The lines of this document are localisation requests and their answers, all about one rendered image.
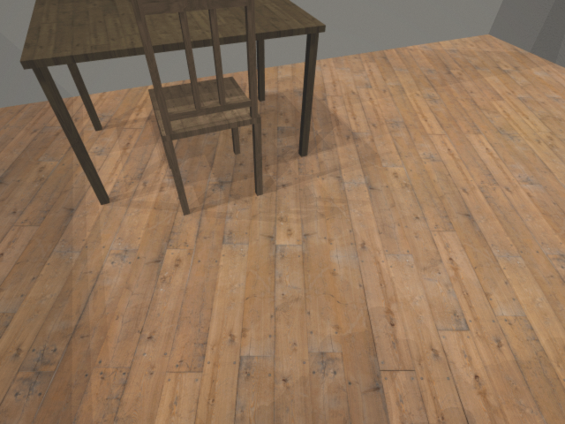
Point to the table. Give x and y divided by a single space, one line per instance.
76 31

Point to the chair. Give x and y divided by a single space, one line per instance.
208 106

